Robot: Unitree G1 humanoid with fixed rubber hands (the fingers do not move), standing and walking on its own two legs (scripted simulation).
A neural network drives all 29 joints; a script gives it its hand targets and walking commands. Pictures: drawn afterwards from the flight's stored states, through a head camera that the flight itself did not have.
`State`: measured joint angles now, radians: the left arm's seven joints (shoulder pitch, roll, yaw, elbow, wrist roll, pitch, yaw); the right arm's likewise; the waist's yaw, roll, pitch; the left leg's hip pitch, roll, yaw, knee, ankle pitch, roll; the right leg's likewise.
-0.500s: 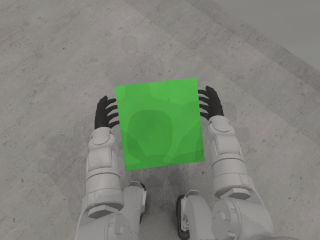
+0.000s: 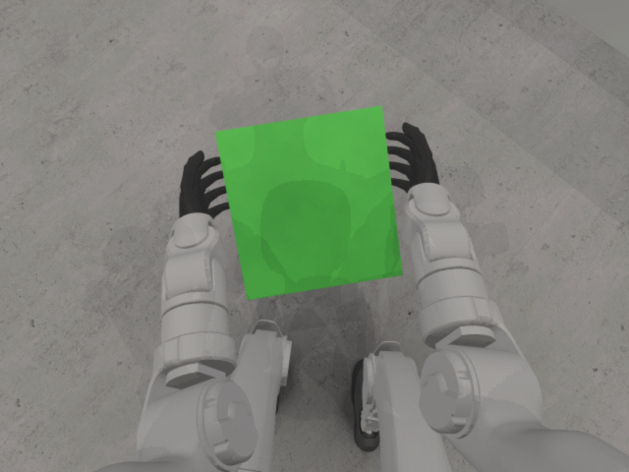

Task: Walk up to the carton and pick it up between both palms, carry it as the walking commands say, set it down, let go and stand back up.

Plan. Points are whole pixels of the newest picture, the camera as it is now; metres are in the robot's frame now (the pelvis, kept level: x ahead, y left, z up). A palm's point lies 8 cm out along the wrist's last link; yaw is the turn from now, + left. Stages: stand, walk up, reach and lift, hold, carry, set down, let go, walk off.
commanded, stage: set down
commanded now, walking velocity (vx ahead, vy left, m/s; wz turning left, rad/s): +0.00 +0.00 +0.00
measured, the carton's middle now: (310, 199) +0.46 +0.07 -0.17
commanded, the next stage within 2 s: none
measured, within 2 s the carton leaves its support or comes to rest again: neither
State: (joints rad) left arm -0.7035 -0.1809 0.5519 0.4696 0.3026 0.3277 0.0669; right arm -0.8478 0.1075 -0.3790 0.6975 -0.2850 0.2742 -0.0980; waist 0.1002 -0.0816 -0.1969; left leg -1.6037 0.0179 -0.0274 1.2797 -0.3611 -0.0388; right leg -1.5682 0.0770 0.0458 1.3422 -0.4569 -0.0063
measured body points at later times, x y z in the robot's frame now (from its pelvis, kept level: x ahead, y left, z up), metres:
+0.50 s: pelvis -0.01 +0.00 -0.07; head +0.26 +0.01 +0.29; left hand +0.42 +0.22 -0.16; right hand +0.50 -0.06 -0.16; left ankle +0.10 +0.14 -0.58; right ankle +0.06 -0.11 -0.58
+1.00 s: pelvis -0.03 +0.00 -0.14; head +0.28 +0.02 +0.19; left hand +0.44 +0.23 -0.25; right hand +0.53 -0.05 -0.24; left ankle +0.10 +0.14 -0.58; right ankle +0.06 -0.11 -0.58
